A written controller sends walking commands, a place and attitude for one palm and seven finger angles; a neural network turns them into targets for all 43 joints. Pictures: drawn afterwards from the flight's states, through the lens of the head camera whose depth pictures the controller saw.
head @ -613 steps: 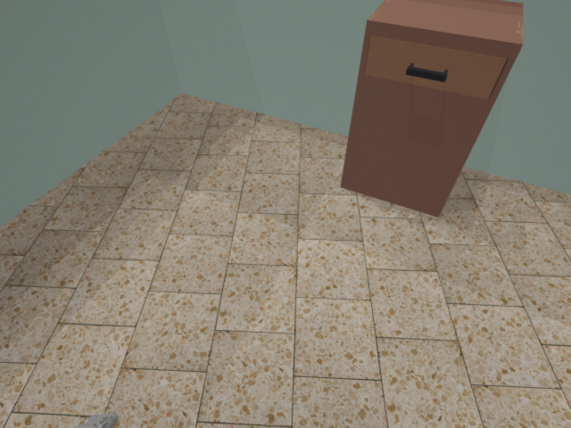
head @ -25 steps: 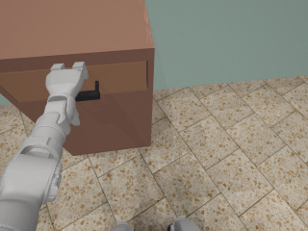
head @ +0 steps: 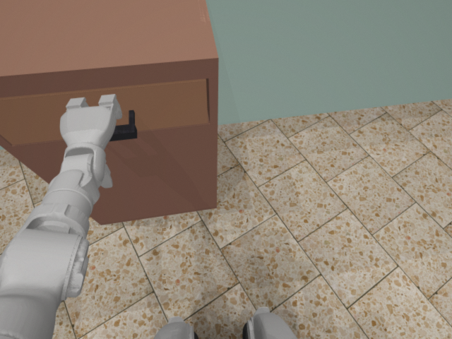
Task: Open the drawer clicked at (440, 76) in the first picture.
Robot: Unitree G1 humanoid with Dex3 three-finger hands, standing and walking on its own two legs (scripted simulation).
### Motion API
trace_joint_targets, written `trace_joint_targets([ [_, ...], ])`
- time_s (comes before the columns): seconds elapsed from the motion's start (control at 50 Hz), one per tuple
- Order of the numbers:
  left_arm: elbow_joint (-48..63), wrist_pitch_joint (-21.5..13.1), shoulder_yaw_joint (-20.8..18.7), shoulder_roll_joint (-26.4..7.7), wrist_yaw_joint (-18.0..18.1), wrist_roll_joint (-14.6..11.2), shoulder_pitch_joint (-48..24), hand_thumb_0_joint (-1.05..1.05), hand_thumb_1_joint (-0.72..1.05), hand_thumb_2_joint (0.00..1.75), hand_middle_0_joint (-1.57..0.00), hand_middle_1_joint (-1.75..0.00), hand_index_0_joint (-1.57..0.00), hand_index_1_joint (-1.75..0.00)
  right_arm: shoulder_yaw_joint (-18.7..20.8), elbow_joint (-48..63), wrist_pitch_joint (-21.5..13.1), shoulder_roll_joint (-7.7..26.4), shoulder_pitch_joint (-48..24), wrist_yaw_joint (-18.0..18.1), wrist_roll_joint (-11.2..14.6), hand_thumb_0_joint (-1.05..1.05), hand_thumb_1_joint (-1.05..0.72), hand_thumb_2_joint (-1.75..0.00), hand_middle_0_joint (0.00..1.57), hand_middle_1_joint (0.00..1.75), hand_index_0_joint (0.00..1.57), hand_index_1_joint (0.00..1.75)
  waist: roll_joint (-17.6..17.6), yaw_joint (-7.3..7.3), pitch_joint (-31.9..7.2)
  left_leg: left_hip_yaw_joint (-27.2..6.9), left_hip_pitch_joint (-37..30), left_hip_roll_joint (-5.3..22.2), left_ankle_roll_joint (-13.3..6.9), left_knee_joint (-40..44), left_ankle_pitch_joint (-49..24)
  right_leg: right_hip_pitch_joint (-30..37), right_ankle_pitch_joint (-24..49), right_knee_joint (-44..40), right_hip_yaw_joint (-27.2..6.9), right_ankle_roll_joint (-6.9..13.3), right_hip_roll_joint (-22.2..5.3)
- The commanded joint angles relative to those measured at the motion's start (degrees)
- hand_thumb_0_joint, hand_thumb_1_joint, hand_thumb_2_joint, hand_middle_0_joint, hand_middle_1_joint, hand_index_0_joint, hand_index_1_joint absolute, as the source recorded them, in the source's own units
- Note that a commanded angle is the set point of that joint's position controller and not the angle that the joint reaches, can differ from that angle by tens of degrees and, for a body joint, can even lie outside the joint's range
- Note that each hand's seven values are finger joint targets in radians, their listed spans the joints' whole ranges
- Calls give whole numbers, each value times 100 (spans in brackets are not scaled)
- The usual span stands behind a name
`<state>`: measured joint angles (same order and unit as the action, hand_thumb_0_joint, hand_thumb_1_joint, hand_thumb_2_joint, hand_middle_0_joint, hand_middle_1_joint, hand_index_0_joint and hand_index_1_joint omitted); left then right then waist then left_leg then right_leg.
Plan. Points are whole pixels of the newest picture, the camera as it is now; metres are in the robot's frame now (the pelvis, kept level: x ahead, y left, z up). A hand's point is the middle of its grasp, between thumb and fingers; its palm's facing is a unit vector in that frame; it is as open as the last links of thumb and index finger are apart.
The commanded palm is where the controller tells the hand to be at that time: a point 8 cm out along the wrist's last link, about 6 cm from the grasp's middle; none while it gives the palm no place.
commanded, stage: lower the fingers behind the handle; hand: left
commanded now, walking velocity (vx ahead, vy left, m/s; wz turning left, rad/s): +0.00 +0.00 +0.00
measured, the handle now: (102, 126) +0.55 +0.22 -0.03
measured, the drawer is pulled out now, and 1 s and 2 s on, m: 0.00 0.00 0.00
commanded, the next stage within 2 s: close the thumb around the handle in 1.12 s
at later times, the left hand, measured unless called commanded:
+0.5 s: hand (103, 150) +0.50 +0.22 -0.04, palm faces -0.08 -0.02 -1.00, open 13.8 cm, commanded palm +0.49 +0.21 +0.01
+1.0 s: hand (106, 151) +0.50 +0.22 -0.05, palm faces -0.08 -0.02 -1.00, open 13.8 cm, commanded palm +0.49 +0.20 +0.00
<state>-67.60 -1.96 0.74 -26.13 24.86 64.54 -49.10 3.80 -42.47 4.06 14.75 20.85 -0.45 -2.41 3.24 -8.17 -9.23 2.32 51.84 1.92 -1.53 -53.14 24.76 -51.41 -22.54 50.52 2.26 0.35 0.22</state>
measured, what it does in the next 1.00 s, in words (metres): stands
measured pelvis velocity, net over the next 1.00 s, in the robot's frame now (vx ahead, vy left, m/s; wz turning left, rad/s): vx -0.02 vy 0.01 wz -0.01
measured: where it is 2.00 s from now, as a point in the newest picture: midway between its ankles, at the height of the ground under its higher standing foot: outside the picture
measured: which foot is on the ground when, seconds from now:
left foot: down 0.00-1.00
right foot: down 0.00-1.00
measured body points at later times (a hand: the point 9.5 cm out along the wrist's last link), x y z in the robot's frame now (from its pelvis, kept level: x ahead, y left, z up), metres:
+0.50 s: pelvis -0.01 +0.01 -0.03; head +0.14 +0.01 +0.40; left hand +0.50 +0.22 +0.01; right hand -0.03 -0.27 -0.15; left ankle -0.01 +0.10 -0.68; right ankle +0.00 -0.12 -0.68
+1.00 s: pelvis -0.02 +0.01 -0.03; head +0.14 +0.02 +0.39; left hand +0.50 +0.22 +0.00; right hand -0.03 -0.26 -0.16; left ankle -0.01 +0.10 -0.68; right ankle +0.00 -0.12 -0.68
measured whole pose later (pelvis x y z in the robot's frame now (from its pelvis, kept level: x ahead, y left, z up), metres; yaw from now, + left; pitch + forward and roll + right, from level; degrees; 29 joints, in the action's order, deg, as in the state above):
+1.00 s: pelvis -0.02 +0.01 -0.03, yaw -1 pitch +28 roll -3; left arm -69.2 -0.6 1.1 -28.8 24.2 64.2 -53.9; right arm 2.0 -41.5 2.8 14.0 20.2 -0.5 -2.9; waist 4.0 -10.0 -9.8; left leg 1.3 64.9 2.2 -2.4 -64.6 28.1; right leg -63.6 -25.2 60.4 3.0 -0.3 0.2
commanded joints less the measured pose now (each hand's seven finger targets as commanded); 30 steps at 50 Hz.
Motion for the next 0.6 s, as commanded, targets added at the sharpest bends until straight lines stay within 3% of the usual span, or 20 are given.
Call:
trace_joint_targets([
  [0.0,1023,109,-260,-1342,284,-25,-2474,0,-50,30,-30,-120,-30,-120,306,209,-83,947,916,54,-26,0,-90,-90,20,30,20,30,190,-148,-2684,-203,-1748,-226,-94,273,-2492,1195,2114,-399,-37,127,285],
  [0.02,1012,98,-249,-1328,262,-46,-2557,0,-50,30,-30,-120,-30,-120,301,199,-83,950,917,61,-31,0,-90,-90,20,30,20,30,127,-190,-2705,-233,-1728,-223,-97,243,-2492,1159,2101,-376,-34,129,281],
  [0.06,1019,82,-363,-1542,252,3,-2516,0,-50,30,-30,-120,-30,-120,293,196,-87,969,909,74,-25,0,-90,-90,20,30,20,30,229,-131,-2725,-216,-1663,-228,-99,216,-2397,1144,2046,-342,-54,125,278],
  [0.12,903,62,-151,-1255,237,-16,-2584,0,-50,30,-30,-120,-30,-120,276,203,-122,939,888,81,-27,0,-90,-90,20,30,20,30,190,-247,-2518,-251,-1557,-218,-106,170,-2230,891,1832,-323,-20,131,282],
  [0.16,904,25,-205,-1444,242,11,-2738,0,-50,30,-30,-120,-30,-120,256,201,-136,968,908,104,-16,0,-90,-90,20,30,20,30,156,-284,-2517,-261,-1408,-216,-119,129,-1975,803,1628,-285,-29,120,278],
  [0.2,927,-7,-347,-1621,252,8,-2666,0,-50,30,-30,-120,-30,-120,239,218,-152,977,919,108,-31,0,-90,-90,20,30,20,30,247,-202,-2670,-255,-1349,-234,-121,70,-2012,845,1662,-209,-36,130,273],
  [0.22,937,-20,-353,-1606,254,1,-2685,0,-50,30,-30,-120,-30,-120,235,211,-152,983,904,105,-53,0,-90,-90,20,30,20,30,293,-207,-2757,-298,-1398,-224,-109,29,-2091,757,1666,-145,-22,142,279],
  [0.26,751,2,-216,-1454,277,29,-2692,0,-50,30,-30,-120,-30,-120,233,189,-164,975,917,97,-45,0,-90,-90,20,30,20,30,332,-303,-2515,-295,-1293,-205,-107,-42,-1987,484,1524,-131,6,132,279],
  [0.3,707,26,-307,-1641,290,39,-2779,0,-50,30,-30,-120,-30,-120,209,205,-174,1003,939,104,-52,0,-90,-90,20,30,20,30,269,-308,-2625,-305,-1135,-216,-122,-114,-1877,488,1450,-65,-8,124,283],
  [0.32,762,8,-273,-1609,279,31,-2927,0,-50,30,-30,-120,-30,-120,216,197,-182,1005,948,110,-64,0,-90,-90,20,30,20,30,238,-363,-2756,-340,-1168,-205,-126,-161,-1921,440,1462,-10,1,124,281],
  [0.36,741,4,-236,-1606,258,63,-2948,0,-50,30,-30,-120,-30,-120,209,194,-203,1000,981,106,-59,0,-90,-90,20,30,20,30,483,-341,-2786,-348,-1186,-200,-106,-222,-1940,299,1413,59,16,139,281],
  [0.42,929,-48,-289,-1593,235,27,-2972,0,-50,30,-30,-120,-30,-120,234,191,-208,1004,1037,97,-88,0,-90,-90,20,30,20,30,478,-341,-3130,-442,-1386,-161,-85,-334,-2253,240,1548,190,58,142,297],
  [0.46,904,-50,-224,-1446,237,36,-2848,0,-50,30,-30,-120,-30,-120,253,164,-205,997,1062,78,-90,0,-90,-90,20,30,20,30,620,-330,-3094,-469,-1487,-128,-58,-393,-2419,49,1552,230,88,148,305],
  [0.5,697,26,-260,-1489,255,12,-2733,0,-50,30,-30,-120,-30,-120,222,150,-176,1016,1038,61,-92,0,-90,-90,20,30,20,30,521,-344,-2854,-431,-1251,-131,-73,-409,-2234,15,1452,220,89,141,309],
  [0.52,697,33,-330,-1584,266,7,-2827,0,-50,30,-30,-120,-30,-120,210,118,-171,1023,1059,69,-93,0,-90,-90,20,30,20,30,354,-379,-2909,-455,-1175,-124,-90,-429,-2212,53,1471,255,87,134,306],
  [0.58,979,12,-406,-1704,342,82,-2949,0,-50,30,-30,-120,-30,-120,227,125,-173,1028,1082,60,-115,0,-90,-90,20,30,20,30,642,-317,-3215,-484,-1334,-108,-67,-512,-2435,0,1579,372,100,151,309],
])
